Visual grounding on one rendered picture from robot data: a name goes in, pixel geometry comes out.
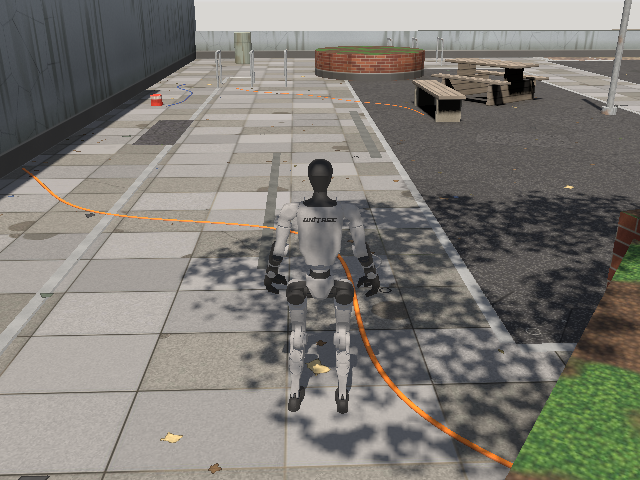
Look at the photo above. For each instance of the left robot upper arm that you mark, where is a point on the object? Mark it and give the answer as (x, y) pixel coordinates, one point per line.
(288, 212)

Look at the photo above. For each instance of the robot left hand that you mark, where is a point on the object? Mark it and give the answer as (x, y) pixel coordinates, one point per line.
(278, 279)

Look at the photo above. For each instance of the right robot thigh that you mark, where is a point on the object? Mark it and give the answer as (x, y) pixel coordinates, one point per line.
(343, 302)

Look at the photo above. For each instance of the robot left forearm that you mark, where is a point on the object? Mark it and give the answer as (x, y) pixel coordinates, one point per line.
(274, 263)

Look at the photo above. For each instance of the robot right hand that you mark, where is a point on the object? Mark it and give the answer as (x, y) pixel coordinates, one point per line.
(368, 282)

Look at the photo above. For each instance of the right robot upper arm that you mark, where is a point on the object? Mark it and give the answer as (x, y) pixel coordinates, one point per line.
(352, 213)

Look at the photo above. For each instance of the robot left shin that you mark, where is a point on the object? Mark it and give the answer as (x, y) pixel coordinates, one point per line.
(296, 364)

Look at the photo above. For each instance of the robot right forearm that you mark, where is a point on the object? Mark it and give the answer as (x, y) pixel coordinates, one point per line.
(368, 264)

